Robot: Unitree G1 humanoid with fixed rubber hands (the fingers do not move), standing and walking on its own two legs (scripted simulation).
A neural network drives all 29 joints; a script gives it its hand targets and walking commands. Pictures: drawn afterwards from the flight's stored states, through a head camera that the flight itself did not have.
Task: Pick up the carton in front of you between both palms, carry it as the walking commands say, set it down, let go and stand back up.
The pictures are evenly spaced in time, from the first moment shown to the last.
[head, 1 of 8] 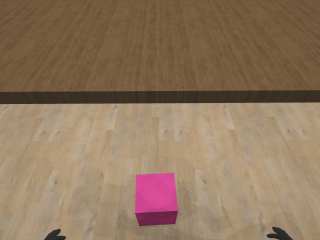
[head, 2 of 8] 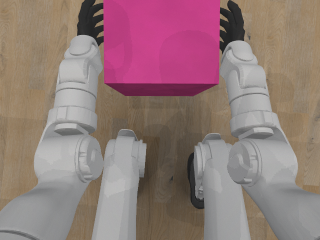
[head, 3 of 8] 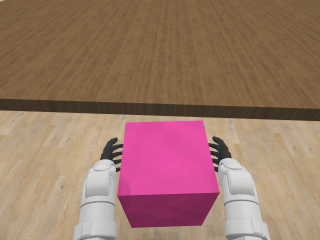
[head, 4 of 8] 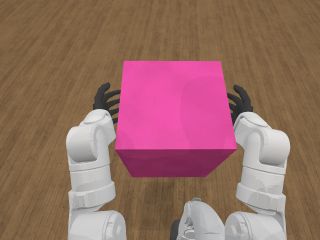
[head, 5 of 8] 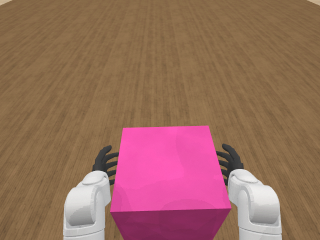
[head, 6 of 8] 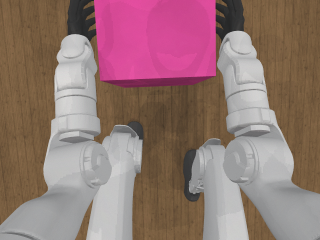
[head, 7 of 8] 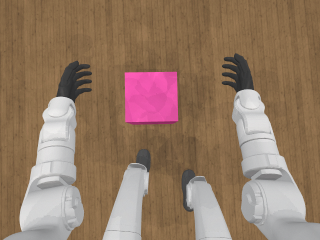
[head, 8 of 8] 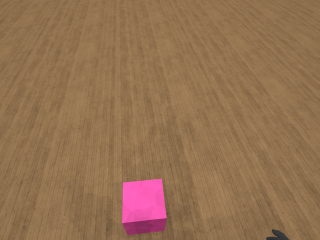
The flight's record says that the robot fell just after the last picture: no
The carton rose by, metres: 0.93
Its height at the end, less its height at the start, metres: +0.15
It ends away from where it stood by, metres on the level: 2.67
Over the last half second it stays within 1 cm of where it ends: yes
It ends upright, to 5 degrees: yes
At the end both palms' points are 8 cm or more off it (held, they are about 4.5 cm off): yes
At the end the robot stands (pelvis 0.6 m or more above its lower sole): yes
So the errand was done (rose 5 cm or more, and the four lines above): yes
